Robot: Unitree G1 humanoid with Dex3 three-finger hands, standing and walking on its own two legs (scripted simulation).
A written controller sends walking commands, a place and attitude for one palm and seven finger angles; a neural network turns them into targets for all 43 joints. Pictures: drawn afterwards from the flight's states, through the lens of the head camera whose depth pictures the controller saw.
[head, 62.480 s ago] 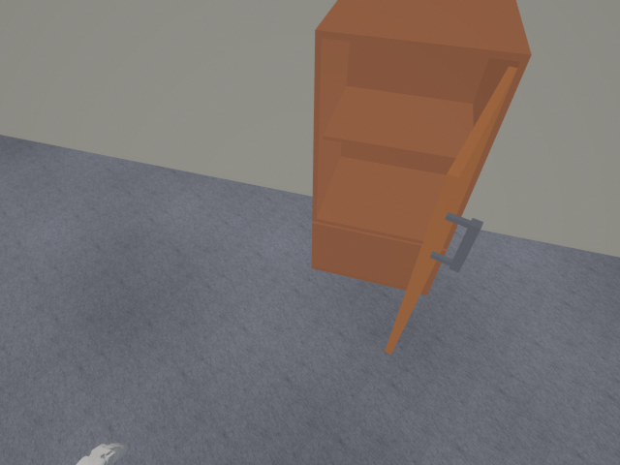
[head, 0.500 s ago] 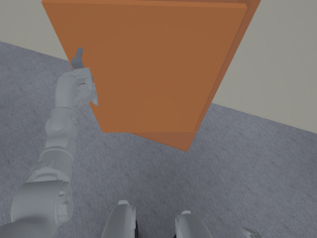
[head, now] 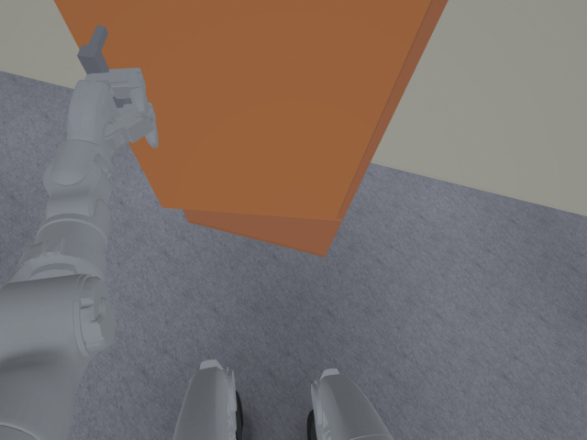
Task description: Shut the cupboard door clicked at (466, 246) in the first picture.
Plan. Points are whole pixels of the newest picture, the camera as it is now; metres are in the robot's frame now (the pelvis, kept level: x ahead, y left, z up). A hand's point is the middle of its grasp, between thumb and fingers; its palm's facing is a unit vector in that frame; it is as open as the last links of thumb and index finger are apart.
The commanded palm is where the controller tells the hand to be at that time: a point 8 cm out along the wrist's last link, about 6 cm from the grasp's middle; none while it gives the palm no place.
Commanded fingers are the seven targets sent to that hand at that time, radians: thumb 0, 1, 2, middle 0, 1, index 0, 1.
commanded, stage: push the door shut along its arc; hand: left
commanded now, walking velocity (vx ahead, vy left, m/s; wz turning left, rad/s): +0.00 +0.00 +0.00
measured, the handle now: (112, 80) +0.59 +0.21 +0.08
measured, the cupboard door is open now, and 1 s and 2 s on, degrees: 11 1 0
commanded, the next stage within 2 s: pull the fist back off the door in 0.84 s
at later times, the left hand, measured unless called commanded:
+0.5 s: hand (177, 82) +0.58 +0.12 +0.08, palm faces -0.23 -0.97 -0.03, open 3.1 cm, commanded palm +0.58 +0.15 +0.08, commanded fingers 0.00 0.90 0.90 -1.30 -1.50 -1.30 -1.50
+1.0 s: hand (188, 61) +0.61 +0.11 +0.09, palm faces -0.23 -0.97 +0.05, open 3.4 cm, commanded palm +0.61 +0.10 +0.08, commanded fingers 0.00 0.90 0.90 -1.30 -1.50 -1.30 -1.50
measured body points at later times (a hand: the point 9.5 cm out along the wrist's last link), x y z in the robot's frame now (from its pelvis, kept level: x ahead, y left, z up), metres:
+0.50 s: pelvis +0.00 +0.00 -0.02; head +0.17 +0.01 +0.39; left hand +0.58 +0.18 +0.09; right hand -0.02 -0.27 -0.13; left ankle +0.07 +0.11 -0.62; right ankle +0.00 -0.13 -0.62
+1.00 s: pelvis +0.00 +0.00 -0.03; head +0.19 +0.04 +0.37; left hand +0.61 +0.16 +0.09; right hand -0.04 -0.26 -0.12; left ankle +0.07 +0.11 -0.62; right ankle +0.00 -0.13 -0.62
